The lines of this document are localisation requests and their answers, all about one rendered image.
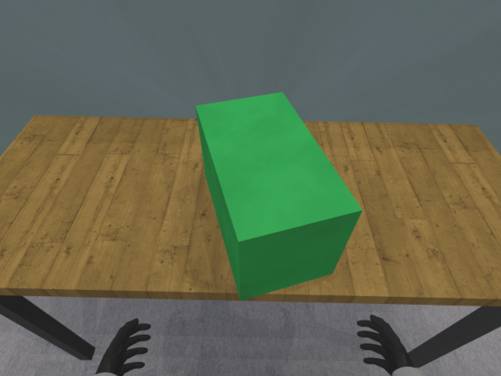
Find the right robot hand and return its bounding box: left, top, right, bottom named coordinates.
left=357, top=315, right=414, bottom=376

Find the carton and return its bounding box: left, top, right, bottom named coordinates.
left=196, top=92, right=362, bottom=301

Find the table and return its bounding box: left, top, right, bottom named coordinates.
left=0, top=115, right=501, bottom=367

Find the left robot hand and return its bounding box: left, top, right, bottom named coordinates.
left=96, top=318, right=151, bottom=376

